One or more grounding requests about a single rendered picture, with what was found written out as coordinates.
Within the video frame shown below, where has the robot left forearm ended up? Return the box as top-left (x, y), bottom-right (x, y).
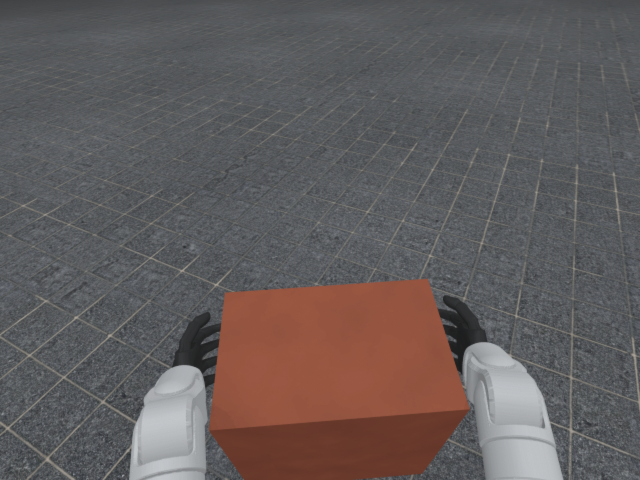
top-left (129, 365), bottom-right (208, 480)

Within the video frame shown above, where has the robot left hand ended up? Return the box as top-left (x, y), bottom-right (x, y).
top-left (172, 312), bottom-right (221, 388)

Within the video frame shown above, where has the robot right forearm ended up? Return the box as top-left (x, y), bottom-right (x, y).
top-left (462, 342), bottom-right (563, 480)

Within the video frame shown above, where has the robot right hand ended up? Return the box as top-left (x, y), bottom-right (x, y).
top-left (438, 295), bottom-right (487, 376)

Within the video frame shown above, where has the carton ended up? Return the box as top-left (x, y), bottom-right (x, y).
top-left (209, 279), bottom-right (470, 480)

